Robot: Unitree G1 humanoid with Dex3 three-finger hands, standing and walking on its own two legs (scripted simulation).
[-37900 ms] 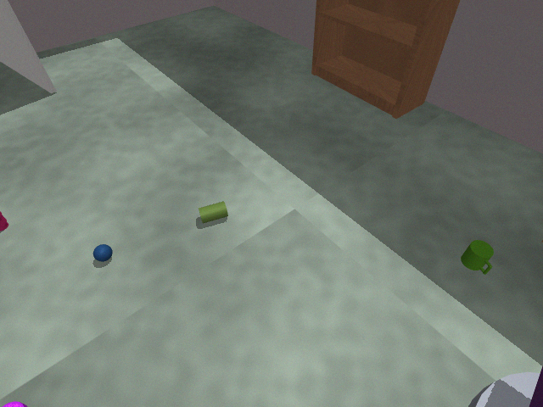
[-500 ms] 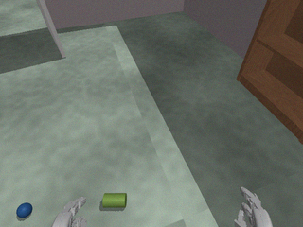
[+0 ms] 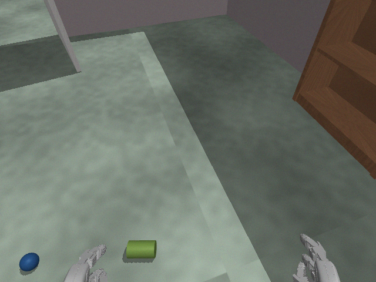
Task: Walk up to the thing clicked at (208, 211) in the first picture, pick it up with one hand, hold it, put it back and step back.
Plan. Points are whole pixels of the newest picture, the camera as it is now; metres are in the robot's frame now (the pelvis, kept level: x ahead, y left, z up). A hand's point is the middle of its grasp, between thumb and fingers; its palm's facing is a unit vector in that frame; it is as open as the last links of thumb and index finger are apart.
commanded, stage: home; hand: left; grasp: from above
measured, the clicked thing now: (141, 249) +0.43 +0.25 -0.67
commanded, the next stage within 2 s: stand in 0.12 s
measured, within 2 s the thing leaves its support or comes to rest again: neither
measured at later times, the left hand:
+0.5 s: hand out of the picture +0.11 +0.24 -0.10, palm faces +0.04 -0.94 -0.33, open 7.4 cm
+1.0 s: hand out of the picture +0.02 +0.25 -0.10, palm faces +0.06 -0.95 -0.32, open 7.4 cm
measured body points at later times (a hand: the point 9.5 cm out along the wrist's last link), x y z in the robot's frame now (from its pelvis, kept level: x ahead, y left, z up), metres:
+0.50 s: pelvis +0.00 +0.01 +0.03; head +0.02 +0.02 +0.48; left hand +0.11 +0.29 -0.08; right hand +0.11 -0.27 -0.08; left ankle +0.01 +0.13 -0.68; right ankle -0.01 -0.14 -0.68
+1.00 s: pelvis -0.01 +0.02 +0.06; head -0.02 +0.02 +0.51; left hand +0.02 +0.30 -0.08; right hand +0.07 -0.26 -0.07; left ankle +0.01 +0.13 -0.68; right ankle -0.01 -0.14 -0.68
